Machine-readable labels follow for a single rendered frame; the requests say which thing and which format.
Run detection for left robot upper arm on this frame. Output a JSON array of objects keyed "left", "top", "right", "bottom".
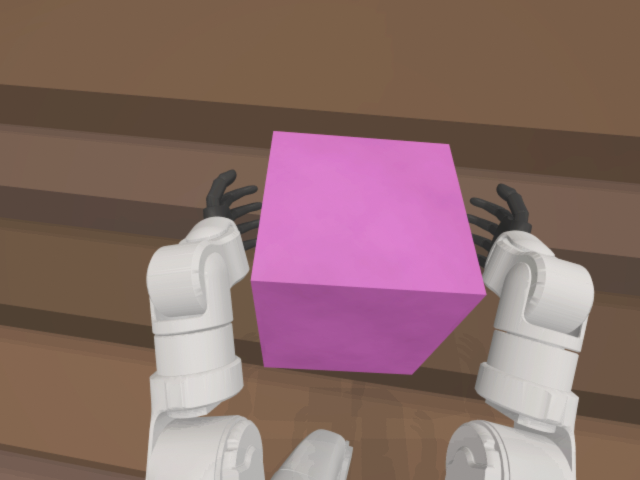
[{"left": 147, "top": 415, "right": 265, "bottom": 480}]

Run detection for right robot hand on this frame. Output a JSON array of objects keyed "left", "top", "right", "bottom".
[{"left": 467, "top": 183, "right": 532, "bottom": 268}]

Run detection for right robot forearm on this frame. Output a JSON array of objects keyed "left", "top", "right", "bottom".
[{"left": 475, "top": 231, "right": 594, "bottom": 480}]

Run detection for left robot thigh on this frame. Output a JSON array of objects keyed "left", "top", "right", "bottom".
[{"left": 270, "top": 429, "right": 353, "bottom": 480}]

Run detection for left robot forearm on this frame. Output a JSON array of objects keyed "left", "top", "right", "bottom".
[{"left": 146, "top": 217, "right": 249, "bottom": 480}]

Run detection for right robot upper arm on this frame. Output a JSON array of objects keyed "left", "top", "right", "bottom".
[{"left": 445, "top": 420, "right": 574, "bottom": 480}]

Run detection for left robot hand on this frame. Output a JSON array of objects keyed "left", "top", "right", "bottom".
[{"left": 203, "top": 169, "right": 262, "bottom": 251}]

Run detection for carton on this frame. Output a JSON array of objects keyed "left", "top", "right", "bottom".
[{"left": 251, "top": 131, "right": 487, "bottom": 375}]

